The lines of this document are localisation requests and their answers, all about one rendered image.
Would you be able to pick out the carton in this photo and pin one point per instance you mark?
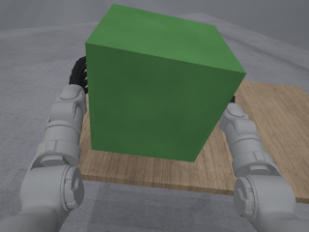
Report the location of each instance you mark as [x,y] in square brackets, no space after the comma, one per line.
[157,84]

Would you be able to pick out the robot left upper arm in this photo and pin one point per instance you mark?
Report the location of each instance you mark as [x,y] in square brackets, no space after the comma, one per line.
[48,194]

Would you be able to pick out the robot right hand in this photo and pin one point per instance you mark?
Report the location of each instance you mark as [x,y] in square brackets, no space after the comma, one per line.
[233,99]

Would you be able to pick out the table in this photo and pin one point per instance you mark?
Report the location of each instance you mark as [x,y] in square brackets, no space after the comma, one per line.
[281,115]

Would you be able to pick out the robot right forearm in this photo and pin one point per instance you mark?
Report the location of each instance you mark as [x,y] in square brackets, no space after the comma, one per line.
[245,144]

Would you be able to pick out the robot left hand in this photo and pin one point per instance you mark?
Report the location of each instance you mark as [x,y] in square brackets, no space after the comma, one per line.
[78,75]

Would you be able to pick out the robot left forearm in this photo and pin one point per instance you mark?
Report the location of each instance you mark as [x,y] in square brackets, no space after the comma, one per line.
[60,142]

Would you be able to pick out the robot right upper arm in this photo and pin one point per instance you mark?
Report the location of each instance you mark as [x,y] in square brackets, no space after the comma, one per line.
[268,202]

